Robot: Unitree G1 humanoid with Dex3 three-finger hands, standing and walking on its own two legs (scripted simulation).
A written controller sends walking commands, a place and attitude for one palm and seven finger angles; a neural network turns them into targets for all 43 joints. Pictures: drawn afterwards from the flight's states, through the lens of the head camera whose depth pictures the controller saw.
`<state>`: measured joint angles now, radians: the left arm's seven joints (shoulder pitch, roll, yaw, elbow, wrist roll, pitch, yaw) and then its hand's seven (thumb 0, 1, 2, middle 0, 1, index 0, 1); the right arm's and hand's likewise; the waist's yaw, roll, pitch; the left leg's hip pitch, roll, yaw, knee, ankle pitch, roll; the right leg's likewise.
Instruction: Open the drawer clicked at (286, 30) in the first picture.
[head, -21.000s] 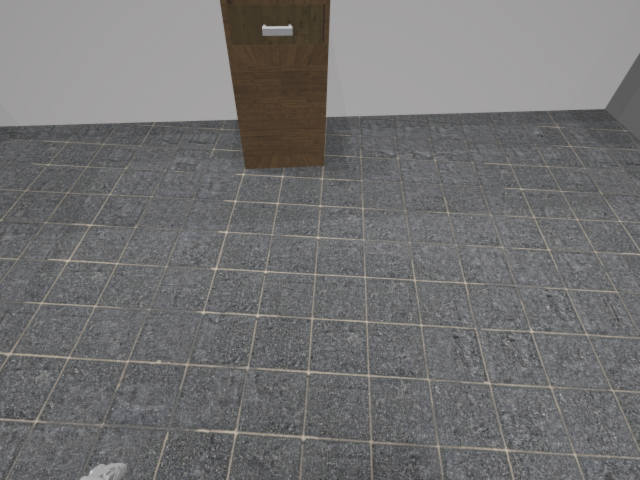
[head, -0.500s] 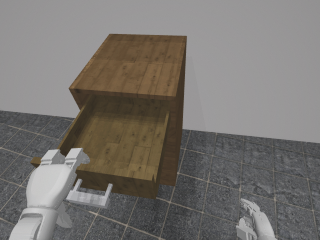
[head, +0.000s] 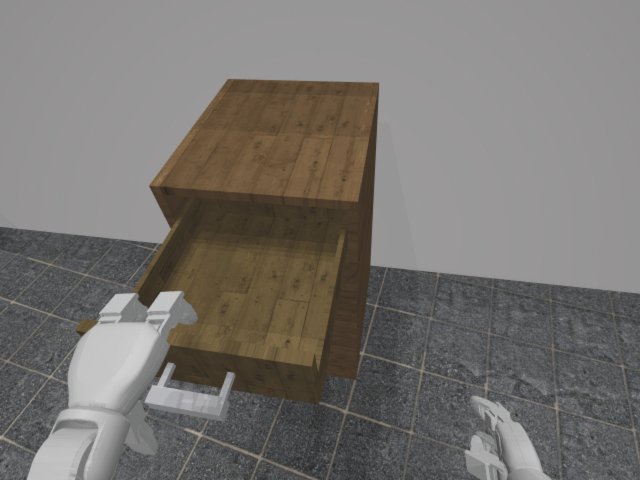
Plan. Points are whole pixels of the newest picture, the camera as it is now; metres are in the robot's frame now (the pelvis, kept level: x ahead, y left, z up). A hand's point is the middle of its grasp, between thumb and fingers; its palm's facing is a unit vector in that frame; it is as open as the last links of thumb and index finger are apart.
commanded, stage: draw the hand back to the body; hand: left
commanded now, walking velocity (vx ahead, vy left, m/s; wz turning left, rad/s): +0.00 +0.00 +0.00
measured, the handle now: (193, 388) +0.24 +0.24 -0.08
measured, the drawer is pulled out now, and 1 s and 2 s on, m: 0.30 0.30 0.30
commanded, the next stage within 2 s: step back with the hand held close in 1.60 s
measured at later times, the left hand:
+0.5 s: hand (117, 373) +0.19 +0.25 +0.09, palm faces +0.05 -0.05 -1.00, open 13.8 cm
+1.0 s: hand (111, 331) +0.20 +0.23 +0.16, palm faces +0.40 -0.84 -0.38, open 12.2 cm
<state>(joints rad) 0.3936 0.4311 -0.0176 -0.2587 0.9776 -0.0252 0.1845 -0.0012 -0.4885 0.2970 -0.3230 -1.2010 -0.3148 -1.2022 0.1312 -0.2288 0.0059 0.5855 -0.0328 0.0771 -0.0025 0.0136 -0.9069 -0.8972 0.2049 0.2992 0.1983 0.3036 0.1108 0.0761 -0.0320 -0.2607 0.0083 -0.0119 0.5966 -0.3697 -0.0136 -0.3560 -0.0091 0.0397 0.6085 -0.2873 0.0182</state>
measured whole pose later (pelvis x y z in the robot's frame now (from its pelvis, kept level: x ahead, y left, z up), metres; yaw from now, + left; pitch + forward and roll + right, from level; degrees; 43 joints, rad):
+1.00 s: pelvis +0.01 +0.00 +0.01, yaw +1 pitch -4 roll -1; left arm 0.48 0.31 0.25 -0.43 -0.02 -0.13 0.11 -0.01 -0.09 0.47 -0.29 -0.94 -0.28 -0.94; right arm 0.22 -0.19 0.04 0.63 -0.02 -0.19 -0.08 0.02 -0.90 -0.90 0.21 0.30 0.20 0.30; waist 0.06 0.05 0.04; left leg -0.05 0.03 -0.04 0.43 -0.32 -0.02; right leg -0.13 0.00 0.01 0.42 -0.23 0.01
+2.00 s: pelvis -0.01 +0.01 +0.01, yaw +1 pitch +2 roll +0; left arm 0.62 0.37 0.36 -0.54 -0.03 -0.22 0.11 0.01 0.89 0.89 -0.22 -0.30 -0.21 -0.30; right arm 0.17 -0.22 -0.03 0.56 0.01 -0.06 -0.06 0.01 -0.91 -0.90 0.21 0.30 0.20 0.30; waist 0.00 0.03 0.05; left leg -0.20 0.00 -0.02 0.44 -0.27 -0.01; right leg -0.28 -0.02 0.03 0.42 -0.18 0.03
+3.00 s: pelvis -0.16 -0.02 +0.01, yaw -1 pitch +1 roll -1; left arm 0.64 0.36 0.38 -0.63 -0.06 -0.22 0.19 0.02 0.89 0.90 -0.21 -0.30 -0.21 -0.30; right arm 0.17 -0.14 0.00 0.64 -0.02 -0.17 -0.04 0.01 -0.91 -0.90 0.21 0.30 0.20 0.30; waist 0.02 -0.01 0.04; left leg -0.38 0.07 0.02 0.52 -0.15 -0.02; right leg -0.45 0.05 -0.01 0.95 -0.46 0.02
